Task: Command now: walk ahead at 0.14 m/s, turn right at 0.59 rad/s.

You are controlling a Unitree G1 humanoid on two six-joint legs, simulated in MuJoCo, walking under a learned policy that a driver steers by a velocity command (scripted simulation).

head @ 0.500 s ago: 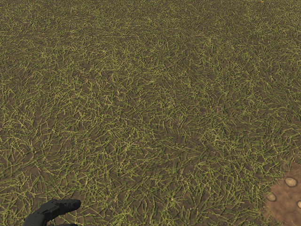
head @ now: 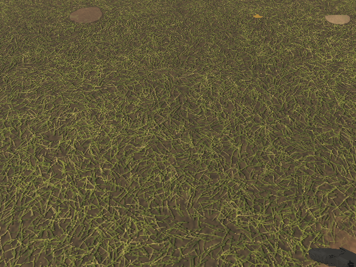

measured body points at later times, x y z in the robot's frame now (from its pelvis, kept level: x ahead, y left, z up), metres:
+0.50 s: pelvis +0.13 -0.05 +0.01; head +0.12 -0.08 +0.46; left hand +0.30 +0.19 -0.07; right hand +0.17 -0.34 -0.11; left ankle +0.12 +0.10 -0.68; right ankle +0.10 -0.14 -0.72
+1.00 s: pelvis +0.39 -0.07 +0.00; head +0.43 -0.07 +0.45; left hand +0.45 +0.20 -0.13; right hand +0.54 -0.35 -0.09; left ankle +0.49 +0.01 -0.72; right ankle +0.19 -0.16 -0.63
